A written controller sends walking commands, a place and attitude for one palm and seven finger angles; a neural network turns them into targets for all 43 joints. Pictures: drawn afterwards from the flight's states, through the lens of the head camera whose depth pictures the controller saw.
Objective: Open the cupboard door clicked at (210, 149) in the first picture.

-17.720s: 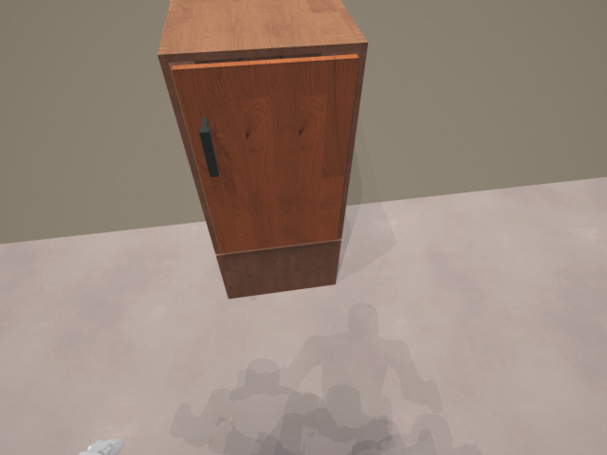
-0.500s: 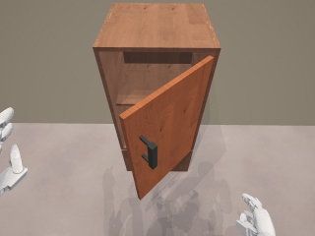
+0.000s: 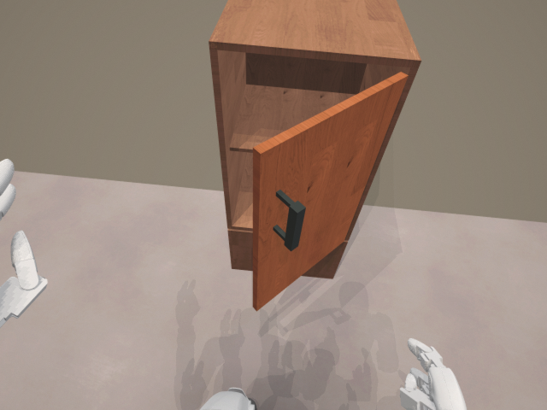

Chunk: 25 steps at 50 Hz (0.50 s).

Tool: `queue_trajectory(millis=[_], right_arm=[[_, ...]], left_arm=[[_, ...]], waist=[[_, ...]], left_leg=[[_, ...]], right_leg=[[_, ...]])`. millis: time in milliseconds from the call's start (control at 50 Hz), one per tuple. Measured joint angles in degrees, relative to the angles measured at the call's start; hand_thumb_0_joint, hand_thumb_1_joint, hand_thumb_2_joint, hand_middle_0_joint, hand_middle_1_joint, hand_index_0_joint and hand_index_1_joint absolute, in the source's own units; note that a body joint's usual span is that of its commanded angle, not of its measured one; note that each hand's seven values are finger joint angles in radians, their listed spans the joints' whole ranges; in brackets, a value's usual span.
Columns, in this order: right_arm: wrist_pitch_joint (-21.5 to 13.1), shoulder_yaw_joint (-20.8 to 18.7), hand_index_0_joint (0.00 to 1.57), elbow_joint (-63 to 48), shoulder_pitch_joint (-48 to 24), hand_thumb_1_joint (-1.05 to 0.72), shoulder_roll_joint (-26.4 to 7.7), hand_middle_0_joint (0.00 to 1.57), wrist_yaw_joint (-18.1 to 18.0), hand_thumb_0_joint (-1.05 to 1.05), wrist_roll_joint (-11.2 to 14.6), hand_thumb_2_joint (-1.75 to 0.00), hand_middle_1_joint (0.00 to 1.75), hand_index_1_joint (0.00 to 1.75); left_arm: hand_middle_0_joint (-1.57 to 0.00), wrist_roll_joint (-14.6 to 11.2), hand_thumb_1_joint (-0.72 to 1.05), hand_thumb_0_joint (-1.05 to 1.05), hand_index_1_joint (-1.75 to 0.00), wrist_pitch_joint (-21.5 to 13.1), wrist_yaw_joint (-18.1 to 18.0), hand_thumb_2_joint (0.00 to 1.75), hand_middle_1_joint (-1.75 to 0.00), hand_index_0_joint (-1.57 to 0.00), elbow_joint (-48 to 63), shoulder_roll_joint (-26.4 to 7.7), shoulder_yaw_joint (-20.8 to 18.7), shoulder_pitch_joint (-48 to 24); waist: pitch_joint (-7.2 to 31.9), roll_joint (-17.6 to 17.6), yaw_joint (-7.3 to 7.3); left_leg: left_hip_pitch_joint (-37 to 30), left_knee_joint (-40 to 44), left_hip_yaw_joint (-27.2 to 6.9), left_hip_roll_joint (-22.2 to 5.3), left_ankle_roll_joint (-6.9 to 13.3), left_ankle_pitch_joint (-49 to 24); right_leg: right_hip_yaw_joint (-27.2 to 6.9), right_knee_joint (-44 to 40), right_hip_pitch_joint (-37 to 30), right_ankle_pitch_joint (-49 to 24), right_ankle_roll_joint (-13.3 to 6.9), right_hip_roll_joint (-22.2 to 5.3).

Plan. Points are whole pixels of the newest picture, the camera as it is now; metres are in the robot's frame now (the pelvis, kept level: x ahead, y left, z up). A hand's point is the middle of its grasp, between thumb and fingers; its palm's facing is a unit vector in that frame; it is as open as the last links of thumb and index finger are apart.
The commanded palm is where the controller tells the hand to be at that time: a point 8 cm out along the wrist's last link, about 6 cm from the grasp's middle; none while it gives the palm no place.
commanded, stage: step back with the hand held close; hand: left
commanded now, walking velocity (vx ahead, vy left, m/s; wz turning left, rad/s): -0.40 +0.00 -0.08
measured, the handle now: (286, 220) +0.44 +0.01 -0.02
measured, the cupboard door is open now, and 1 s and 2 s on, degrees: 46 46 46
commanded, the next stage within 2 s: stop stepping back and stand still in 0.26 s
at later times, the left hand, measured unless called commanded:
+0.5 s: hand out of the picture +0.13 +0.24 +0.19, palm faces +0.28 -0.87 -0.41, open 7.5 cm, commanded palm +0.07 +0.30 +0.19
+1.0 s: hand out of the picture +0.04 +0.27 +0.18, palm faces +0.35 -0.83 -0.44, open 7.5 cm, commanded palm -0.02 +0.32 +0.19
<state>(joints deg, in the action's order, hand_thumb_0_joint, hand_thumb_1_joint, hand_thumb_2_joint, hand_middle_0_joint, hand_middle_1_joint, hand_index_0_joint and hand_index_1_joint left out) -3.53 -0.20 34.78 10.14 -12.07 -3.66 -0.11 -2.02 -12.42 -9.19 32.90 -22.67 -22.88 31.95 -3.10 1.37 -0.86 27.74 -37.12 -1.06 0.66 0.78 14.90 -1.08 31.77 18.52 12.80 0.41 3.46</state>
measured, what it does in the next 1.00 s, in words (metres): walks backwards: right foot, then left foot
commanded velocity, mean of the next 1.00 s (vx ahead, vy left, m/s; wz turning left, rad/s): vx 0.01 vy -0.01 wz -0.02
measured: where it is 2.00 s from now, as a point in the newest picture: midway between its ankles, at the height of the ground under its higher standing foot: outside the picture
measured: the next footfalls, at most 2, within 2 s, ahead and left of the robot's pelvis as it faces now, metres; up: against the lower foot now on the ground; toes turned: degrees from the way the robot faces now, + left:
right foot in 0.36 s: -0.15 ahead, -0.06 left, +0.00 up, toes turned -9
left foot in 0.84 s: -0.09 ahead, +0.15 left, +0.00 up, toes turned +0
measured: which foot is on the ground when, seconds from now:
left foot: down 0.00-0.60, up 0.62-0.82, down 0.84-1.00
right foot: down 0.00-0.06, up 0.08-0.34, down 0.36-1.00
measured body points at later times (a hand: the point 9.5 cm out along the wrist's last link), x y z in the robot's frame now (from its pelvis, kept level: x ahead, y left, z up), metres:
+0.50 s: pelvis -0.10 +0.02 -0.01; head -0.09 +0.05 +0.44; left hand +0.11 +0.29 +0.21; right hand +0.04 -0.23 -0.08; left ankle +0.07 +0.07 -0.72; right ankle -0.22 -0.11 -0.72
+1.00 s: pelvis -0.19 +0.03 +0.01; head -0.19 +0.05 +0.46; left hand +0.02 +0.31 +0.20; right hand -0.07 -0.21 -0.07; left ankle -0.15 +0.16 -0.72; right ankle -0.19 -0.05 -0.71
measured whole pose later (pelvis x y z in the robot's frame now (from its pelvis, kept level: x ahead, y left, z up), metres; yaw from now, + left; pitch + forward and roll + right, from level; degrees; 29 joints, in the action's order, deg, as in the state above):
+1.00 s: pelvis -0.19 +0.03 +0.01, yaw -5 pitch -1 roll +0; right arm -9.9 1.0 36.7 15.2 -8.9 -3.6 -0.7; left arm -1.4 -10.2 -9.4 28.8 -23.4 -24.2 30.9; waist 0.5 -2.5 2.5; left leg 15.9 -31.3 1.9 -2.0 -0.1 14.2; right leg 3.6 41.0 17.8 24.7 -0.4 1.0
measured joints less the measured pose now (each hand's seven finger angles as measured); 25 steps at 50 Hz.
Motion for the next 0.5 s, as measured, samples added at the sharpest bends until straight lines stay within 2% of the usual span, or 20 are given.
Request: queue_trajectory(millis=[60,100,160,200,240,300,320,340,360,400,440,460,480,500], right_arm=[[0.46,-0.26,0.21,0.04,-0.54,-0.90,-0.25,0.20,-0.62,0.02,0.02,-0.89,0.30,0.30],[-0.06,-0.47,0.21,-0.25,-1.08,-0.90,-0.04,0.20,-0.94,0.02,-0.37,-0.89,0.30,0.30],[-1.32,-0.90,0.21,0.00,-1.33,-0.91,1.43,0.20,-0.24,0.02,-0.96,-0.89,0.30,0.30],[-1.97,-0.71,0.21,0.18,-1.12,-0.91,2.13,0.20,0.62,0.02,-0.91,-0.89,0.30,0.30],[-2.53,-0.32,0.21,0.38,-0.99,-0.91,2.53,0.20,1.16,0.02,-0.84,-0.89,0.30,0.30],[-3.14,0.38,0.21,0.61,-1.29,-0.90,3.06,0.20,1.63,0.01,-1.18,-0.89,0.30,0.30],[-3.21,0.61,0.21,0.49,-1.62,-0.90,3.24,0.20,1.75,0.01,-1.36,-0.89,0.30,0.30],[-3.16,0.95,0.21,0.22,-2.18,-0.90,3.48,0.20,1.86,0.01,-1.46,-0.89,0.30,0.30],[-3.05,1.38,0.21,0.03,-3.13,-0.90,3.56,0.20,1.90,0.01,-1.45,-0.89,0.30,0.30],[-2.93,1.64,0.21,1.82,-4.18,-0.90,2.58,0.20,1.40,0.01,-1.68,-0.89,0.30,0.30],[-2.60,1.85,0.21,3.01,-2.29,-0.90,2.49,0.20,0.71,0.01,-1.11,-0.89,0.30,0.30],[-2.43,1.89,0.21,2.78,-1.06,-0.90,2.40,0.20,0.30,0.01,-0.79,-0.89,0.30,0.30],[-2.47,1.72,0.21,2.57,-0.32,-0.90,2.44,0.20,-0.09,0.01,-0.55,-0.89,0.30,0.30],[-2.70,1.49,0.21,2.56,0.05,-0.90,2.64,0.20,-0.33,0.01,-0.42,-0.89,0.30,0.30]], left_arm=[[-0.21,-0.05,0.88,0.01,-0.30,-0.05,0.02,0.90,-0.30,-0.21,0.08,-1.14,-0.13,-1.33],[-0.22,0.28,0.88,0.01,-0.30,-0.35,0.38,0.90,-0.30,-0.21,-0.47,-2.29,-1.57,-2.32],[-0.22,0.08,0.88,0.02,-0.30,-0.28,0.55,0.90,-0.30,-0.21,-0.86,-4.12,-3.94,-3.15],[-0.22,-0.61,0.88,0.02,-0.30,-0.17,0.11,0.90,-0.30,-0.21,0.06,-4.35,-4.63,-2.58],[-0.21,-1.29,0.88,0.02,-0.30,-0.16,-0.15,0.90,-0.30,-0.21,1.04,-3.78,-4.25,-1.86],[-0.21,-2.24,0.89,0.02,-0.30,-0.47,0.24,0.90,-0.30,-0.20,1.68,-3.17,-3.02,-1.25],[-0.21,-2.52,0.89,0.02,-0.30,-0.72,0.48,0.90,-0.30,-0.20,1.76,-3.33,-2.87,-1.15],[-0.21,-2.69,0.89,0.02,-0.30,-1.14,0.65,0.90,-0.30,-0.20,1.99,-3.91,-3.20,-1.02],[-0.21,-2.74,0.89,0.02,-0.30,-1.79,0.72,0.90,-0.30,-0.20,2.21,-4.49,-3.73,-1.00],[-0.21,-2.14,0.88,0.02,-0.30,-2.43,1.32,0.90,-0.30,-0.20,1.27,-3.43,-1.85,-2.40],[-0.21,-1.88,0.88,0.02,-0.30,-1.76,1.96,0.90,-0.30,-0.21,1.35,-3.69,-0.75,-2.55],[-0.21,-1.95,0.88,0.02,-0.30,-1.08,2.23,0.90,-0.30,-0.21,1.63,-4.01,-0.89,-2.48],[-0.21,-2.10,0.88,0.01,-0.30,-0.43,2.40,0.90,-0.30,-0.21,1.43,-4.44,-1.25,-3.13],[-0.22,-2.28,0.88,0.01,-0.30,-0.02,2.46,0.90,-0.30,-0.21,0.63,-4.88,-1.72,-4.08]], waist=[[-0.44,-0.57,0.45],[-1.03,-0.21,0.80],[-0.63,-0.03,1.08],[0.62,-0.14,0.61],[2.16,-0.22,0.07],[4.12,-0.64,-0.65],[4.38,-1.04,-0.93],[4.39,-2.24,-1.51],[4.03,-3.63,-2.43],[2.15,-1.43,-2.49],[2.53,-1.63,-1.57],[2.95,-1.82,-0.70],[2.74,-2.23,0.23],[2.24,-2.79,0.99]], left_leg=[[-0.27,2.27,0.56,-0.08,1.86,-7.17],[-0.07,3.43,0.61,-0.72,3.59,-10.31],[0.11,7.24,-0.04,-1.71,3.77,-12.57],[0.44,10.33,0.32,-2.69,3.51,-14.91],[0.96,13.40,0.87,-3.33,3.01,-17.11],[1.91,17.99,1.97,-3.71,2.13,-20.75],[2.44,18.88,2.62,-3.70,1.75,-21.91],[3.63,18.18,3.89,-3.38,1.17,-21.74],[5.67,15.15,5.13,-2.98,0.20,-19.49],[7.31,6.99,2.87,-3.37,-1.36,-10.25],[4.51,2.94,2.03,-2.11,-1.95,-8.00],[3.01,4.62,1.74,-1.53,-0.43,-12.08],[2.48,5.28,1.75,-0.99,1.48,-14.42],[1.76,6.37,1.92,-0.55,2.53,-15.27]], right_leg=[[0.01,1.20,0.90,0.61,0.60,-0.18],[-0.87,8.77,3.06,5.70,0.58,1.31],[-1.16,23.51,4.61,11.38,-0.08,3.61],[0.19,25.49,2.61,13.97,-0.57,3.46],[1.62,22.36,-1.01,16.46,-1.14,2.67],[3.17,9.71,-8.01,18.72,-2.42,1.74],[3.34,3.53,-10.58,17.69,-3.04,1.32],[2.54,-2.59,-12.65,15.70,-4.09,0.20],[0.85,-6.77,-13.25,11.96,-4.13,-1.40],[0.23,-5.07,-13.23,10.29,-1.10,-0.27],[-0.20,-3.04,-14.01,11.88,0.49,-0.52],[-0.08,-1.36,-13.81,12.92,0.87,-0.66],[0.15,1.04,-13.07,13.80,0.77,-0.98],[-0.36,4.22,-11.76,16.16,0.26,-0.92]])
